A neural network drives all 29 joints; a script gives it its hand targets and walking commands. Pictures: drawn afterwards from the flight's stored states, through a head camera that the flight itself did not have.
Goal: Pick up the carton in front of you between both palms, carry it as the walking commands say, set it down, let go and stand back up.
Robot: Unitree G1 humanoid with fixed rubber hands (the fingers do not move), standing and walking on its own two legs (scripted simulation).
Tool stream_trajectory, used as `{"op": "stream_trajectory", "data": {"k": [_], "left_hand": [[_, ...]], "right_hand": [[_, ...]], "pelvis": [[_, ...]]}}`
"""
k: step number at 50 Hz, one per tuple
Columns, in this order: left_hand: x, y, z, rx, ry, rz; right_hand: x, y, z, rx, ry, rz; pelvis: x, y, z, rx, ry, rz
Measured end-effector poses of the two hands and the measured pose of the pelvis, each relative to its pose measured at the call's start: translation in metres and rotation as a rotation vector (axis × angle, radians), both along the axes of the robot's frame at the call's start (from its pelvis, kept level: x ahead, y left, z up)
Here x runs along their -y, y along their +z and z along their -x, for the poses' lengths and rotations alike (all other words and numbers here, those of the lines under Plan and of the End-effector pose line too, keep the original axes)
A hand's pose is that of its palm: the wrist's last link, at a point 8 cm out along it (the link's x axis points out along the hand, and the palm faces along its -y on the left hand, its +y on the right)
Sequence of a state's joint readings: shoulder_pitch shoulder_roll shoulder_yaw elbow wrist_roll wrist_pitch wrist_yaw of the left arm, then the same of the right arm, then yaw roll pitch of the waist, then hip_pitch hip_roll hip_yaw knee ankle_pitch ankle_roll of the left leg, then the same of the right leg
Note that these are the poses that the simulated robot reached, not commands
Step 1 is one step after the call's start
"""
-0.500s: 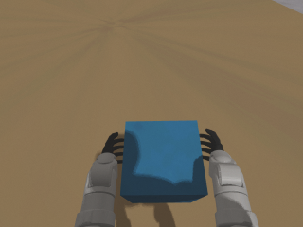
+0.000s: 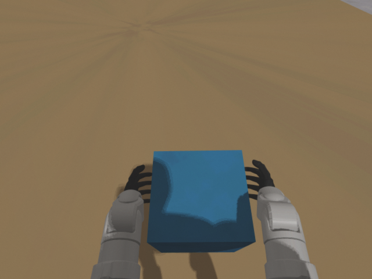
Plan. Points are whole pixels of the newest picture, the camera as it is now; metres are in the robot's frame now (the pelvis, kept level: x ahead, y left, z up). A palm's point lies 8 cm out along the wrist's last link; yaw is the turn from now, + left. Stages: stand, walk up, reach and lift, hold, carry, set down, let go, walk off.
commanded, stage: carry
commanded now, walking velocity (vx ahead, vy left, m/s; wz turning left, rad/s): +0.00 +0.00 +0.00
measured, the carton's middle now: (197, 206) +0.32 +0.00 -0.06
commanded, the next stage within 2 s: hold in 0.08 s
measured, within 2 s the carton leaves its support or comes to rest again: neither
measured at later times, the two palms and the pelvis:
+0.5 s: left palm (120, 205) +0.27 +0.17 +0.03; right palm (245, 176) +0.34 -0.11 +0.04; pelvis +0.00 -0.04 +0.01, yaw +15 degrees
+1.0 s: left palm (141, 214) +0.35 +0.17 -0.17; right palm (234, 205) +0.38 -0.12 -0.16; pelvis -0.04 -0.06 -0.09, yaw +15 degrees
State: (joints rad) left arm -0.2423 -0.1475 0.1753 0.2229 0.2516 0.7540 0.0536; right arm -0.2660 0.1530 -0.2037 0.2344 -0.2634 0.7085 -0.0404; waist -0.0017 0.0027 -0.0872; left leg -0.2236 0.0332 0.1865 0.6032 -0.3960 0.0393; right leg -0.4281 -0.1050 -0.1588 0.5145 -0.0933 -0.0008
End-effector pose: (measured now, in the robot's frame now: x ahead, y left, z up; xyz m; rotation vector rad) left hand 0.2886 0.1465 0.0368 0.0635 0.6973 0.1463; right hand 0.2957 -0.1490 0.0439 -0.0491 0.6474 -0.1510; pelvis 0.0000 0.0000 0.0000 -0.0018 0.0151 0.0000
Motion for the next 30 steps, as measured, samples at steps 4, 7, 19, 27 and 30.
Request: {"op": "stream_trajectory", "data": {"k": [4,7,19,27,30], "left_hand": [[-0.001,-0.001,0.001,-0.001,0.0,0.0],[-0.004,-0.002,0.005,-0.006,-0.003,-0.019],[-0.035,0.004,0.036,-0.014,0.208,-0.008],[-0.024,-0.018,0.007,-0.069,0.162,-0.028],[-0.021,-0.037,-0.005,-0.081,0.145,-0.034]], "right_hand": [[-0.001,-0.001,0.001,-0.002,0.001,0.0],[-0.003,0.0,0.004,0.002,0.015,-0.008],[-0.043,0.006,-0.029,0.001,0.22,-0.021],[-0.033,-0.014,-0.054,-0.041,0.162,-0.038],[-0.03,-0.032,-0.063,-0.048,0.147,-0.034]], "pelvis": [[-0.001,0.0,0.001,0.001,0.0,0.0],[-0.001,0.005,0.002,0.059,0.056,0.014],[0.025,0.013,-0.002,0.123,0.226,-0.009],[0.049,0.006,0.0,0.07,0.265,0.001],[0.057,0.001,0.004,0.003,0.266,0.009]]}}
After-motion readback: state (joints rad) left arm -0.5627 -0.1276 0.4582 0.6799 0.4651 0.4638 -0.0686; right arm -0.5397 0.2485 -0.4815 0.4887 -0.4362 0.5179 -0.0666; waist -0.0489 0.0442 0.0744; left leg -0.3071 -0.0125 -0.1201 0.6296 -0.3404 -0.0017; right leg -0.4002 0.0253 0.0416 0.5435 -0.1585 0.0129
